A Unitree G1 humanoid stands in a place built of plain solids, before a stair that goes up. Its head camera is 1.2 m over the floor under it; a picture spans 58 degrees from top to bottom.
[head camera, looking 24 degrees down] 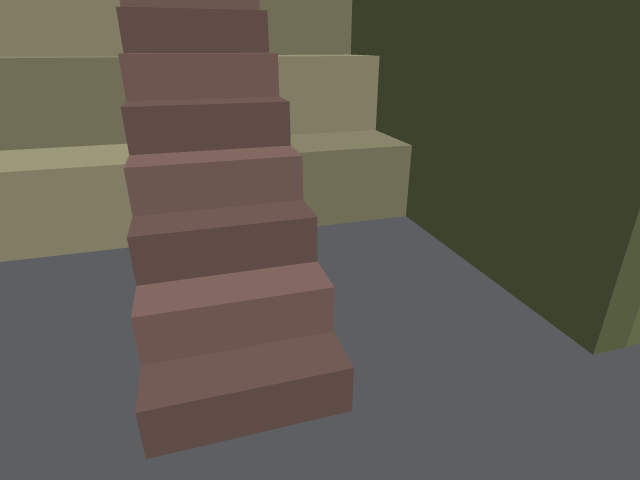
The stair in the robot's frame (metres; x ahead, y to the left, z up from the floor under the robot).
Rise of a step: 0.20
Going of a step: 0.22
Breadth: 0.70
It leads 17 degrees to the left of straight ahead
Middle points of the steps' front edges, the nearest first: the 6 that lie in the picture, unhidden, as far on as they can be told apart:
1.08 0.22 0.20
1.29 0.28 0.39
1.50 0.35 0.59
1.71 0.41 0.78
1.92 0.47 0.98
2.13 0.53 1.17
